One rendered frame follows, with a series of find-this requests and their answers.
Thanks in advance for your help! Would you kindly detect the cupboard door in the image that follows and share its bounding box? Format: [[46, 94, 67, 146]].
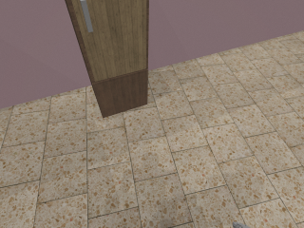
[[71, 0, 147, 82]]

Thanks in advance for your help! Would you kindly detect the handle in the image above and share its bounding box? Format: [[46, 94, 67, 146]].
[[80, 0, 93, 32]]

